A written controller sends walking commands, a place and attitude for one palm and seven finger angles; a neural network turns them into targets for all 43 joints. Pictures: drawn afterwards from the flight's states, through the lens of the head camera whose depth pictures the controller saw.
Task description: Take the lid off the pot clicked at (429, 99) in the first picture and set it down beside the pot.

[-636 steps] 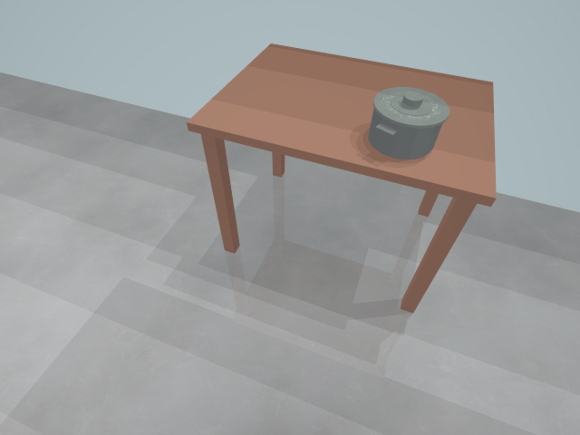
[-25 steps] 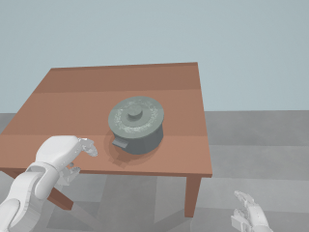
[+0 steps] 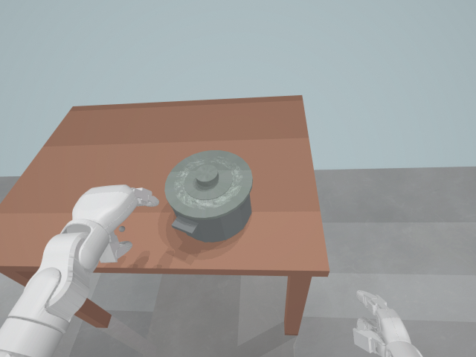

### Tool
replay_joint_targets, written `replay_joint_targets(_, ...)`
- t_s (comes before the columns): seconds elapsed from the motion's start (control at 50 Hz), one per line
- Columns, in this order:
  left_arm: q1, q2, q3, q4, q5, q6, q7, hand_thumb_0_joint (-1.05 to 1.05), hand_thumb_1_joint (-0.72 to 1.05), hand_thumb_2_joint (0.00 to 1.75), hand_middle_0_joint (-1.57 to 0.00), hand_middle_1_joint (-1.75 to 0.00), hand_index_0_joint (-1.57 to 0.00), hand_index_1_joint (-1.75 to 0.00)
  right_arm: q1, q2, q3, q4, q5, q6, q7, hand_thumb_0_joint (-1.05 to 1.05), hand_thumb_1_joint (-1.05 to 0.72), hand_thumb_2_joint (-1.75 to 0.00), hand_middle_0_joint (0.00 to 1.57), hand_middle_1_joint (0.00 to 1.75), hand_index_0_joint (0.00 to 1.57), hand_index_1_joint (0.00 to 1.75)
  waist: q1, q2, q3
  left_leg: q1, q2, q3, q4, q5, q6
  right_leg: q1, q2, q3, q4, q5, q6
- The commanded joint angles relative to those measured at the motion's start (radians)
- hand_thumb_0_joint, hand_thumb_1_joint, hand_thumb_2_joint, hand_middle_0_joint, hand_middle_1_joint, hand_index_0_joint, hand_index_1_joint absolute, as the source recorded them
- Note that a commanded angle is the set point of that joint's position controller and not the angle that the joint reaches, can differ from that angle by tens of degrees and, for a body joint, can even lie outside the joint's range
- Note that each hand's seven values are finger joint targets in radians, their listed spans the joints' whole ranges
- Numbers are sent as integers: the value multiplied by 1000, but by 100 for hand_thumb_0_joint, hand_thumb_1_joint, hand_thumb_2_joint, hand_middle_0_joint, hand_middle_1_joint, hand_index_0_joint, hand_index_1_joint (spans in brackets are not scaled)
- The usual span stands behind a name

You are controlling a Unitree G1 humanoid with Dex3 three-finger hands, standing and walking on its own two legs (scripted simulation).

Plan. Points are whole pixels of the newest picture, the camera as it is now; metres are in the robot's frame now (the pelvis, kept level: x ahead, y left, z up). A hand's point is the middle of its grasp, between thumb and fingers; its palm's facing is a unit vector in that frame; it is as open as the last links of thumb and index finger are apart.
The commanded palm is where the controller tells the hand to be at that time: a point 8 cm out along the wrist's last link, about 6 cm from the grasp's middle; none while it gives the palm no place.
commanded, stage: move the open hand above the knob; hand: left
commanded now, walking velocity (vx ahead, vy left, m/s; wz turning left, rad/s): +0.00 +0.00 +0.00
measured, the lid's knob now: (207, 175) +0.47 +0.12 +0.01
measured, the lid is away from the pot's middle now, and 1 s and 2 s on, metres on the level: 0.00 0.00 0.00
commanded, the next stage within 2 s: none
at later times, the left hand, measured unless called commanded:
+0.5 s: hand (148, 199) +0.35 +0.20 +0.08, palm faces -0.23 -0.09 -0.97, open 10.0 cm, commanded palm +0.34 +0.19 +0.14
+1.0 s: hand (174, 178) +0.40 +0.16 +0.08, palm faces -0.26 -0.07 -0.96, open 10.0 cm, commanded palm +0.39 +0.16 +0.14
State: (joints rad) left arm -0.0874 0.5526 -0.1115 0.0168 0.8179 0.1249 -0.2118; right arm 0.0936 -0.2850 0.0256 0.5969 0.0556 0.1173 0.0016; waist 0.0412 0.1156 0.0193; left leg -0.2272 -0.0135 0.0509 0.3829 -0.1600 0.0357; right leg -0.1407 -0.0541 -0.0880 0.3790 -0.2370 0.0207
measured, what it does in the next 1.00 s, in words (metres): stands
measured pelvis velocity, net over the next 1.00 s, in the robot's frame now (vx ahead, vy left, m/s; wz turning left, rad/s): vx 0.03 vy -0.03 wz -0.01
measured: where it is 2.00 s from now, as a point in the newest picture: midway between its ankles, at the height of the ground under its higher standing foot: outside the picture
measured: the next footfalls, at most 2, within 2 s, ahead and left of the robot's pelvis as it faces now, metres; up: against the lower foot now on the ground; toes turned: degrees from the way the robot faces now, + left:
none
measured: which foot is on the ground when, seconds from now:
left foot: down 0.00-1.00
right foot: down 0.00-1.00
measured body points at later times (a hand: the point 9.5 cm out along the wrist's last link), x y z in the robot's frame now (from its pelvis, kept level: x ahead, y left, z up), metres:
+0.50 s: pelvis +0.01 -0.02 +0.00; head +0.03 -0.07 +0.44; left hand +0.36 +0.20 +0.13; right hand +0.20 -0.24 -0.12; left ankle +0.03 +0.10 -0.74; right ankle -0.02 -0.13 -0.74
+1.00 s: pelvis +0.03 -0.03 +0.00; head +0.06 -0.07 +0.44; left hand +0.41 +0.16 +0.13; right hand +0.20 -0.27 -0.12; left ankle +0.03 +0.10 -0.74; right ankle -0.02 -0.13 -0.74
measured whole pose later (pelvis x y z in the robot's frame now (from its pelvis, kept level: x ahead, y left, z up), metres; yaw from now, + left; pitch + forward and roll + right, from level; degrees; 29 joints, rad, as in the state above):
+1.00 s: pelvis +0.03 -0.03 +0.00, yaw +0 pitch +3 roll +1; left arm -0.46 0.50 -0.23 0.30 0.84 0.22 -0.24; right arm 0.10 -0.29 0.03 0.62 0.08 0.14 -0.01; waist -0.01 0.09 0.00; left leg -0.27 0.01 0.05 0.43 -0.22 0.00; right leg -0.20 -0.03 -0.09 0.45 -0.31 -0.01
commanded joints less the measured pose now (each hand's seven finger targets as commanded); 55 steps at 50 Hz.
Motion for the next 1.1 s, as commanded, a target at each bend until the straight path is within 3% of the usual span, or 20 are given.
replay_joint_targets(0.0,-438,378,239,-163,41,22,31,0,-24,133,-83,-8,-83,-8,-151,-105,-30,-150,3,-42,-16,0,-90,-90,20,30,20,30,0,-50,-283,152,-3,-83,-25,189,15,14,43,34,-17,176,-51)
replay_joint_targets(0.06,-362,282,192,-280,-3,1,25,0,-24,133,-83,-8,-83,-8,-162,-85,-39,-187,-3,-67,-1,0,-90,-90,20,30,20,30,4,12,-384,241,0,-93,11,326,20,41,44,37,2,274,-53)
replay_joint_targets(0.12,-173,142,94,-80,-34,24,5,0,-24,133,-83,-8,-83,-8,-109,-93,-41,-167,6,-54,19,0,-90,-90,20,30,20,30,-20,-81,-238,169,2,-73,6,295,8,-16,50,17,-11,281,-37)
replay_joint_targets(0.18,-313,144,53,-1,2,71,-11,0,-24,133,-83,-8,-83,-8,-122,-113,-34,-164,24,-25,19,0,-90,-90,20,30,20,30,-40,-155,-132,76,-2,-48,-23,137,4,-53,54,15,-26,185,-36)
replay_joint_targets(0.24,-553,238,85,-265,27,47,1,0,-24,133,-83,-8,-83,-8,-165,-99,-39,-186,9,-37,4,0,-90,-90,20,30,20,30,-24,-48,-343,196,-13,-78,2,207,22,3,40,38,-2,227,-45)
replay_joint_targets(0.28,-554,284,136,-325,18,12,14,0,-24,133,-83,-8,-83,-8,-152,-77,-34,-188,-3,-69,-10,0,-90,-90,20,30,20,30,-15,-2,-458,265,-9,-85,28,314,32,52,38,42,20,289,-46)
replay_joint_targets(0.3,-530,358,209,-247,24,5,24,0,-24,133,-83,-8,-83,-8,-134,-91,-36,-156,-7,-64,-13,0,-90,-90,20,30,20,30,-13,-11,-435,250,-8,-85,33,320,27,47,41,45,14,312,-48)
replay_joint_targets(0.36,-427,241,158,78,36,41,39,0,-24,133,-83,-8,-83,-8,-96,-99,-24,-117,15,-34,-8,0,-90,-90,20,30,20,30,-30,-96,-236,130,-6,-66,9,213,10,-31,57,23,1,240,-48)
replay_joint_targets(0.38,-432,151,69,115,30,57,38,0,-24,133,-83,-8,-83,-8,-88,-93,-22,-115,22,-25,-4,0,-90,-90,20,30,20,30,-36,-114,-195,99,-3,-54,-3,181,7,-48,52,15,0,213,-42)
replay_joint_targets(0.46,-485,54,-38,-92,10,100,16,0,-24,133,-83,-8,-83,-8,-164,-91,-41,-181,22,-26,26,0,-90,-90,20,30,20,30,-30,-88,-323,163,-13,-57,28,234,18,-7,44,34,25,298,-46)
replay_joint_targets(0.48,-509,63,-47,-130,7,97,7,0,-24,133,-83,-8,-83,-8,-159,-85,-42,-186,19,-30,23,0,-90,-90,20,30,20,30,-32,-87,-369,181,-13,-56,31,263,23,18,39,35,32,316,-41)
replay_joint_targets(0.5,-571,164,22,-179,19,88,8,0,-24,133,-83,-8,-83,-8,-161,-97,-44,-179,14,-29,20,0,-90,-90,20,30,20,30,-31,-75,-401,200,-15,-63,36,286,25,33,41,43,33,348,-43)
replay_joint_targets(0.56,-632,321,162,-48,51,82,26,0,-24,133,-83,-8,-83,-8,-137,-108,-26,-140,9,-25,-3,0,-90,-90,20,30,20,30,-28,-115,-355,148,-18,-62,36,248,25,39,46,47,33,336,-42)
replay_joint_targets(0.62,-634,232,96,120,47,83,43,0,-24,133,-83,-8,-83,-8,-110,-96,-17,-116,21,-14,-18,0,-90,-90,20,30,20,30,-30,-148,-254,86,-13,-47,15,170,23,-5,40,40,20,266,-36)
replay_joint_targets(0.66,-591,209,100,108,28,91,45,0,-24,133,-83,-8,-83,-8,-122,-98,-23,-128,26,-18,-9,0,-90,-90,20,30,20,30,-17,-131,-301,107,-16,-45,26,208,25,24,42,49,30,313,-39)
replay_joint_targets(0.74,-601,42,-69,53,8,117,11,0,-24,133,-83,-8,-83,-8,-141,-88,-31,-154,28,-15,11,0,-90,-90,20,30,20,30,-48,-113,-337,144,-19,-39,52,270,26,3,37,45,44,403,-33)
replay_joint_targets(0.86,-789,305,125,64,47,98,17,0,-24,133,-83,-8,-83,-8,-122,-112,-24,-126,22,-8,-18,0,-90,-90,20,30,20,30,-40,-131,-375,123,-26,-39,56,244,38,55,35,64,44,413,-34)
replay_joint_targets(0.9,-807,277,105,77,43,84,26,0,-24,133,-83,-8,-83,-8,-113,-100,-20,-118,23,-11,-25,0,-90,-90,20,30,20,30,-41,-107,-408,140,-23,-41,58,272,38,57,33,61,53,424,-34)
replay_joint_targets(0.98,-695,93,-20,133,15,102,26,0,-24,133,-83,-8,-83,-8,-90,-89,-33,-123,29,-13,-1,0,-90,-90,20,30,20,30,-51,-89,-375,149,-12,-42,74,342,32,10,38,44,63,453,-36)
replay_joint_targets(1.08,-724,88,-43,136,29,136,9,0,-24,133,-83,-8,-83,-8,-105,-100,-33,-135,36,2,18,0,-90,-90,20,30,20,30,-58,-150,-376,116,-14,-32,82,334,31,15,39,44,75,490,-30)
